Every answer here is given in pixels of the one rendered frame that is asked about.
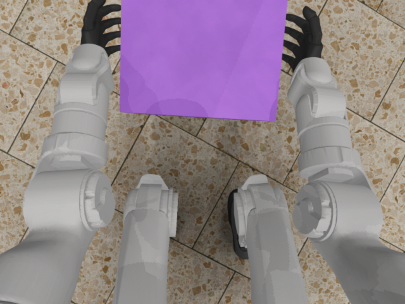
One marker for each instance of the left robot hand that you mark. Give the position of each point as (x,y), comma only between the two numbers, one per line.
(94,26)

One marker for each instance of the right robot hand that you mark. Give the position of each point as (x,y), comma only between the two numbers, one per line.
(309,40)

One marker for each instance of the left robot upper arm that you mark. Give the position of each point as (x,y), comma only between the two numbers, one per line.
(63,210)

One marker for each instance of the carton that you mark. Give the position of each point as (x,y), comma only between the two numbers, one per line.
(202,58)

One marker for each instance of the robot left forearm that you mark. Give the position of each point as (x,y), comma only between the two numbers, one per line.
(80,114)

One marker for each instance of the robot right forearm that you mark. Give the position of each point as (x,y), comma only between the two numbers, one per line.
(323,126)

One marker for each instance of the right robot upper arm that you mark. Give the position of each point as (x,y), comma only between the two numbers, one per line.
(343,221)

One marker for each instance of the robot left shin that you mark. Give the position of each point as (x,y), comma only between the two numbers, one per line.
(131,199)

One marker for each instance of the right robot foot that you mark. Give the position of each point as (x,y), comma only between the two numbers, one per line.
(241,252)

